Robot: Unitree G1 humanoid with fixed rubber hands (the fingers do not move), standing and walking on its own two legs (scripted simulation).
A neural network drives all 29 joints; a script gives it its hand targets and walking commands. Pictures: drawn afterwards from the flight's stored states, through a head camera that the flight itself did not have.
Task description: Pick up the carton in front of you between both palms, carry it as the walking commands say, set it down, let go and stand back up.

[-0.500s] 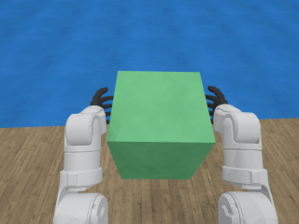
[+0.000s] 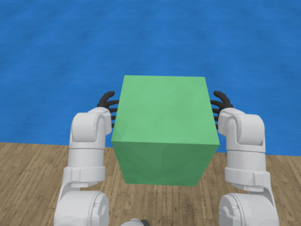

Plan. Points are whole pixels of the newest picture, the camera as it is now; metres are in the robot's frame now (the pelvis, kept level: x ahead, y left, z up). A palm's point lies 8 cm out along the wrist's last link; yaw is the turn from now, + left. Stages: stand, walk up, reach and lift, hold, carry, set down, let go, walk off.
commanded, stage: carry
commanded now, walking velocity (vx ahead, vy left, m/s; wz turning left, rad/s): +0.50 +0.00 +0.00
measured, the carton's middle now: (162, 134) +0.36 +0.02 +0.05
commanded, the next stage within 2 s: none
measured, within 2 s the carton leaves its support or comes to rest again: neither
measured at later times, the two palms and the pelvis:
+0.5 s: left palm (130, 62) +0.66 +0.16 +0.08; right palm (211, 64) +0.65 -0.14 +0.09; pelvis +0.30 +0.02 -0.02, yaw +0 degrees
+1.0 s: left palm (138, 30) +0.95 +0.17 +0.07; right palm (200, 30) +0.97 -0.13 +0.07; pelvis +0.60 +0.00 -0.05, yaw +1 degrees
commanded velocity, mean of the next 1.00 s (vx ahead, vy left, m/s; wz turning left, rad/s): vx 0.50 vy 0.00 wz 0.00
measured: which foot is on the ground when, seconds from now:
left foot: up 0.00-0.04, down 0.06-0.58, up 0.60-1.00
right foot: down 0.00-0.06, up 0.08-0.56, down 0.58-1.00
